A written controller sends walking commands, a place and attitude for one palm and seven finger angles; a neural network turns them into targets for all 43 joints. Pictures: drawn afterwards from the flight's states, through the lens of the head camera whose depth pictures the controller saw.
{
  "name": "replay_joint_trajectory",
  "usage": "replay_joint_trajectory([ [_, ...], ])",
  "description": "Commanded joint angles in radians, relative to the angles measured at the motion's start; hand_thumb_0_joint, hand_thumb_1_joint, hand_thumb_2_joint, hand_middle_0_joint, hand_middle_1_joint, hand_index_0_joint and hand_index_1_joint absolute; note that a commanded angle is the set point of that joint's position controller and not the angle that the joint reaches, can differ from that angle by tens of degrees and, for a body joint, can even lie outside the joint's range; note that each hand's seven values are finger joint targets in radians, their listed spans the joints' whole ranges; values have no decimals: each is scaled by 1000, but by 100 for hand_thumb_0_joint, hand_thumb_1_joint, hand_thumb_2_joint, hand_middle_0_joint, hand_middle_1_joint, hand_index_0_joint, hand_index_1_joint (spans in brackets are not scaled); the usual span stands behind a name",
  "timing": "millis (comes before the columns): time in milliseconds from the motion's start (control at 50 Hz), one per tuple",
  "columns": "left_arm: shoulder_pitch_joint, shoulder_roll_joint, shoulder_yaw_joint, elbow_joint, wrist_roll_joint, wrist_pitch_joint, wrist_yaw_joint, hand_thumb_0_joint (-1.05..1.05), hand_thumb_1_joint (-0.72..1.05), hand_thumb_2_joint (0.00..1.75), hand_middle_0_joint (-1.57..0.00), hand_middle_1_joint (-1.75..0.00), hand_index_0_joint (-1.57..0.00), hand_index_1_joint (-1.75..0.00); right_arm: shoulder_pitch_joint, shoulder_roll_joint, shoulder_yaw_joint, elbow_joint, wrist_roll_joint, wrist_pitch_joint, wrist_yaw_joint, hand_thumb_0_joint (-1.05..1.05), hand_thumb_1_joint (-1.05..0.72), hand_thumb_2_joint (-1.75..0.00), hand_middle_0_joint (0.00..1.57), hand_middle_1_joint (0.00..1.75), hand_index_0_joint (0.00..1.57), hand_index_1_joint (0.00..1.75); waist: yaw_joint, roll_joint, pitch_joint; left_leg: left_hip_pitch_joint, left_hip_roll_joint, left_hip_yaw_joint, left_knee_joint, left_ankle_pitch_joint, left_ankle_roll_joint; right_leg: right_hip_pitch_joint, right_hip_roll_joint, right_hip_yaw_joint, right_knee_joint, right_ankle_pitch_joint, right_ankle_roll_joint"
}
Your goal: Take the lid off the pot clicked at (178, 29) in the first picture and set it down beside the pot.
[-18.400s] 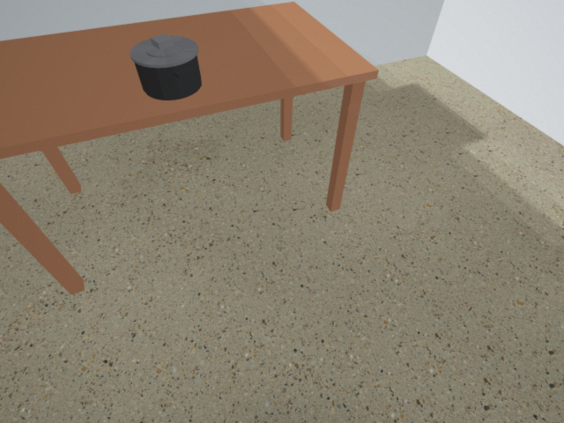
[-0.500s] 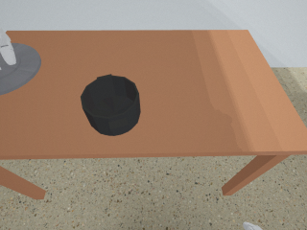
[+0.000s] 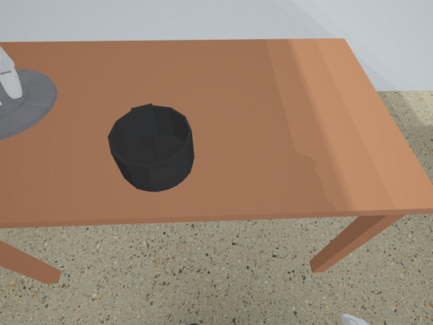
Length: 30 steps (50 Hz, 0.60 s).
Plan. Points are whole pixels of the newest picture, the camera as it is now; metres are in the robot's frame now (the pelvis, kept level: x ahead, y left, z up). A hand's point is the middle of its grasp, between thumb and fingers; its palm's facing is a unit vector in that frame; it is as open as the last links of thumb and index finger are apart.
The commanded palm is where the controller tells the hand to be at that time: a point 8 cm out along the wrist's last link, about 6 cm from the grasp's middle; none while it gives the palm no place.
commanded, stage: lower the lid onto the table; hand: left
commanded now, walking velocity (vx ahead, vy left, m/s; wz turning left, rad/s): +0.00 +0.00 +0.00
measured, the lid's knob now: out of the picture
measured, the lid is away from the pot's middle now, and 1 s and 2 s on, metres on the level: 0.24 0.23 0.23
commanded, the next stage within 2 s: none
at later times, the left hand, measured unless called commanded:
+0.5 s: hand (5, 100) +0.44 +0.35 +0.17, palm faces -0.37 -0.12 -0.92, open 5.7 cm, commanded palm +0.45 +0.36 +0.24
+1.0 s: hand (13, 121) +0.44 +0.36 +0.13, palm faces -0.43 -0.13 -0.89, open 5.6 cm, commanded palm +0.47 +0.37 +0.21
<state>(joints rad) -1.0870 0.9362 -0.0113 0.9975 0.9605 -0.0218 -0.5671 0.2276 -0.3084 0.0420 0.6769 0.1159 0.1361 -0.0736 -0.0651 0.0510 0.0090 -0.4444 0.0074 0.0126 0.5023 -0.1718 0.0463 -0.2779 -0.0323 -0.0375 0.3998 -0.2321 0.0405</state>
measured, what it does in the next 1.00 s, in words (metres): stands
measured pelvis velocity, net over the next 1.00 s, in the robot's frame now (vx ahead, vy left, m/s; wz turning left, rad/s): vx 0.01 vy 0.00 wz -0.01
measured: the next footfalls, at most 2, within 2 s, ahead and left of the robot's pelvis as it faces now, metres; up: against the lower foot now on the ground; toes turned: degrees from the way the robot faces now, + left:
none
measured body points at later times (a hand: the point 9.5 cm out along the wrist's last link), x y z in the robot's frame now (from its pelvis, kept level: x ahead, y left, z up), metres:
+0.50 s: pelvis +0.01 +0.00 +0.00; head +0.08 +0.00 +0.44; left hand +0.46 +0.35 +0.22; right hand +0.08 -0.28 -0.12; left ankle +0.05 +0.09 -0.74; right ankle -0.02 -0.16 -0.74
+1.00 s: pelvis +0.01 +0.00 -0.01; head +0.08 +0.01 +0.44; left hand +0.46 +0.36 +0.18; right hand +0.07 -0.28 -0.12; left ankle +0.05 +0.09 -0.74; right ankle -0.02 -0.16 -0.74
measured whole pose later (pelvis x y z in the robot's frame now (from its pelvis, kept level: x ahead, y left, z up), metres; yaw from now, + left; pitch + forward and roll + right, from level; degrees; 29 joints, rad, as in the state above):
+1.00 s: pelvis +0.01 +0.00 -0.01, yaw -1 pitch +9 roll -3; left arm -0.98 0.92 0.01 1.03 0.95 -0.13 -0.51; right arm 0.26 -0.31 0.03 0.69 0.11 0.13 -0.09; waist -0.08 0.03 -0.01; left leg -0.53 0.02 0.01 0.59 -0.22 0.05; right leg -0.36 -0.02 -0.03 0.46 -0.26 0.04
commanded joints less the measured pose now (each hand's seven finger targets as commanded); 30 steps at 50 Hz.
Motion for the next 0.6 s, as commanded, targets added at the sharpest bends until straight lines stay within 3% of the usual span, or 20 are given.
replay_joint_trajectory([
  [0,-510,370,105,-244,9,-7,65,0,61,108,-73,-99,-104,-110,36,-172,-61,-90,-12,-30,-19,0,-90,-90,20,30,20,30,0,127,-438,410,-16,-23,-20,203,46,-46,76,-55,-39,159,-73],
  [60,-498,334,77,-193,-1,-7,60,0,61,108,-73,-99,-104,-110,41,-174,-62,-83,-6,-32,-23,0,-90,-90,20,30,20,30,-11,81,-407,381,-17,-16,-26,163,46,-56,76,-54,-44,148,-67],
  [100,-517,359,91,-221,1,-15,65,0,61,108,-73,-99,-104,-110,48,-179,-62,-79,-8,-31,-23,0,-90,-90,20,30,20,30,-8,112,-425,394,-13,-19,-23,179,46,-52,76,-54,-37,155,-71],
  [160,-519,328,70,-225,1,-21,68,0,61,108,-73,-99,-104,-110,55,-176,-64,-77,-9,-39,-26,0,-90,-90,20,30,20,30,-14,134,-431,419,-13,-23,-16,197,44,-78,78,-57,-38,152,-71],
  [180,-499,343,88,-231,-2,-30,69,0,61,108,-73,-99,-104,-110,50,-180,-66,-80,-10,-44,-27,0,-90,-90,20,30,20,30,-6,123,-441,420,-9,-25,-11,228,46,-69,75,-53,-33,177,-74],
  [200,-496,395,137,-252,1,-32,74,0,61,108,-73,-99,-104,-110,61,-180,-68,-79,-15,-39,-25,0,-90,-90,20,30,20,30,0,122,-475,421,-14,-22,-2,235,49,-44,75,-50,-27,192,-70],
  [260,-478,351,109,-234,-6,-34,72,0,61,108,-73,-99,-104,-110,60,-177,-70,-81,-10,-34,-21,0,-90,-90,20,30,20,30,-6,131,-451,424,-11,-30,-1,271,43,-72,76,-60,-22,195,-70],
  [300,-445,381,143,-239,-6,-40,74,0,61,108,-73,-99,-104,-110,61,-180,-71,-81,-16,-29,-16,0,-90,-90,20,30,20,30,1,130,-462,424,-12,-29,14,317,47,-63,77,-57,-16,227,-71],
  [320,-448,365,130,-250,-5,-39,76,0,61,108,-73,-99,-104,-110,57,-175,-72,-88,-13,-29,-13,0,-90,-90,20,30,20,30,-1,143,-470,433,-13,-29,16,332,43,-70,76,-56,-12,228,-70],
  [360,-414,369,142,-216,-9,-37,75,0,61,108,-73,-99,-104,-110,60,-178,-73,-86,-11,-22,-11,0,-90,-90,20,30,20,30,-2,95,-447,403,-13,-27,15,304,43,-68,78,-59,-11,223,-67],
  [380,-401,387,160,-229,-12,-45,77,0,61,108,-73,-99,-104,-110,50,-182,-75,-94,-12,-25,-10,0,-90,-90,20,30,20,30,7,100,-457,402,-12,-28,20,334,44,-58,73,-53,-7,246,-71],
  [400,-405,385,158,-237,-7,-42,77,0,61,108,-73,-99,-104,-110,56,-178,-74,-92,-16,-15,-7,0,-90,-90,20,30,20,30,1,123,-467,409,-14,-26,25,336,46,-67,77,-56,-5,238,-69],
  [440,-419,323,111,-245,-10,-40,76,0,61,108,-73,-99,-104,-110,56,-172,-77,-90,-13,-13,-7,0,-90,-90,20,30,20,30,-8,120,-453,430,-11,-32,25,333,44,-104,81,-64,-10,212,-67],
  [540,-424,374,142,-221,-14,-51,81,0,61,108,-73,-99,-104,-110,63,-179,-74,-86,-12,-14,-14,0,-90,-90,20,30,20,30,-8,81,-463,386,-14,-21,24,251,48,-77,78,-55,-4,207,-64],
  [580,-421,399,157,-246,-11,-65,90,0,61,108,-73,-99,-104,-110,53,-182,-73,-93,-13,-22,-18,0,-90,-90,20,30,20,30,-3,120,-489,404,-12,-20,35,290,48,-78,74,-49,5,227,-70],
])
